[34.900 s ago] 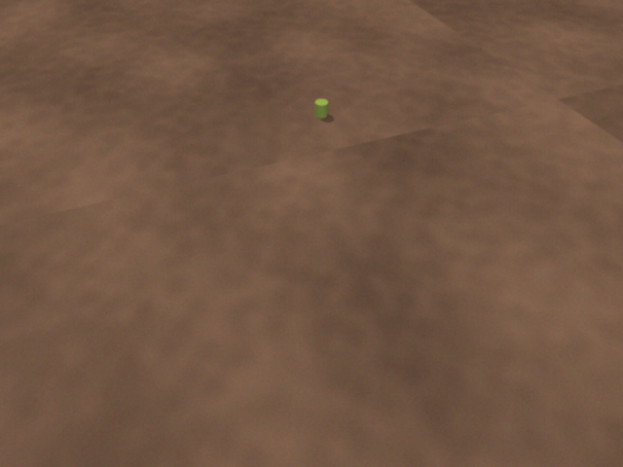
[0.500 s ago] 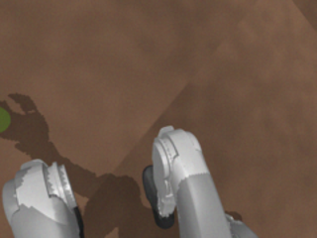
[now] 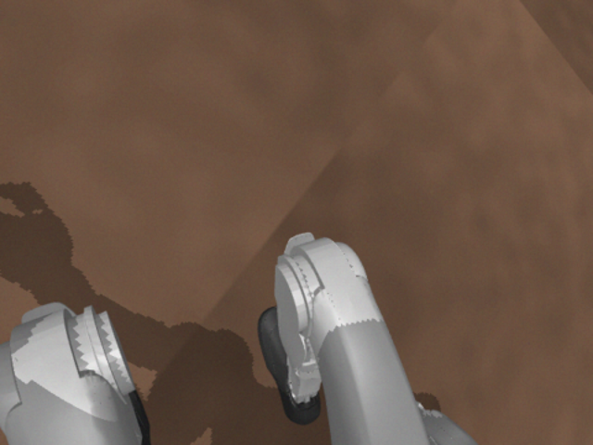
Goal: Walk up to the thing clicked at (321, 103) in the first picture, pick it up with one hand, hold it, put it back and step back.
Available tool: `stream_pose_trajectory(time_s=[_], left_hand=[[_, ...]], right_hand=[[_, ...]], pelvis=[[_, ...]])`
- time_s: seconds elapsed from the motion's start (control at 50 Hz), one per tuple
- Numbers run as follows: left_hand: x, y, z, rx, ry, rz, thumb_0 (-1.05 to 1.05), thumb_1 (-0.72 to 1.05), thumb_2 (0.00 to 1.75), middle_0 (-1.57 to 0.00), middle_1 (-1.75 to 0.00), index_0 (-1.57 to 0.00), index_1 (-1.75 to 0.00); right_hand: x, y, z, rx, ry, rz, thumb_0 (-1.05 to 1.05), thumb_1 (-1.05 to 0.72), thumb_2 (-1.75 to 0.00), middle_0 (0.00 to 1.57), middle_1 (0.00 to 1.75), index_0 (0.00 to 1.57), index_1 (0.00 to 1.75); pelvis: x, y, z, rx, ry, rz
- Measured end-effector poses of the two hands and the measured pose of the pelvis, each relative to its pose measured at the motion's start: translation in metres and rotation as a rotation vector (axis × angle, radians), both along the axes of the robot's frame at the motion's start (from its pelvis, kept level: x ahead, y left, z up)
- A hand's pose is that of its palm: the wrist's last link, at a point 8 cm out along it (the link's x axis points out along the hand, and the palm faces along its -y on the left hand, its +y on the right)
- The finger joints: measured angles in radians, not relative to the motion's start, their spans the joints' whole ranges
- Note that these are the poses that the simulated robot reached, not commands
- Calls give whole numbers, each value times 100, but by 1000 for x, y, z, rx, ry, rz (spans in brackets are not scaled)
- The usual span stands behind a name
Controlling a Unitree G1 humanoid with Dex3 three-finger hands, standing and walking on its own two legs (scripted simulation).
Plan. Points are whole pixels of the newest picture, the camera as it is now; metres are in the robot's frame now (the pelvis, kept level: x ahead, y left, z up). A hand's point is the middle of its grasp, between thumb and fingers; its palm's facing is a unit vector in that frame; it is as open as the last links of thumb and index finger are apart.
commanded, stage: close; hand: left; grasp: from above
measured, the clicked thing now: out of the picture +0.43 +0.31 -0.25
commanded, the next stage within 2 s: settle in 1.08 s
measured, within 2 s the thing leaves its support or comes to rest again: leaves its support in 1.54 s
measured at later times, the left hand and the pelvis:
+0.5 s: hand out of the picture +0.42 +0.31 -0.22, palm faces -0.43 -0.15 -0.89, open 10.8 cm; pelvis +0.00 +0.00 +0.00, yaw +0 degrees
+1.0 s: hand out of the picture +0.43 +0.31 -0.22, palm faces -0.43 -0.15 -0.89, open 10.0 cm; pelvis +0.00 +0.00 +0.00, yaw +0 degrees
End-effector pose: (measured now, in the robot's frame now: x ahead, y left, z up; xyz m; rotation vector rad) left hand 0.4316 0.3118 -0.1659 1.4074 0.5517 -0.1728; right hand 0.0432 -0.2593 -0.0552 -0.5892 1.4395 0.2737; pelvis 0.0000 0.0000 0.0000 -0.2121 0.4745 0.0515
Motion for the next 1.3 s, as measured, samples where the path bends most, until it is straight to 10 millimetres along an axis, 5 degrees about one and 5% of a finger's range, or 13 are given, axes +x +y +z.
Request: stream_pose_trajectory(time_s=[0.74,1.3], left_hand=[[-5,1,3,18,-2,-17,0,-1,67,-53,-80,-55,-78],[0,3,5,17,-7,-9,0,-3,66,-60,-76,-62,-78]], right_hand=[[5,-1,7,13,-20,50,0,-90,-90,20,30,20,30],[-1,5,10,8,-18,50,0,-91,-90,20,30,20,30]], pelvis=[[-3,-1,4,-2,-10,-3],[-5,0,5,-9,-14,-5]])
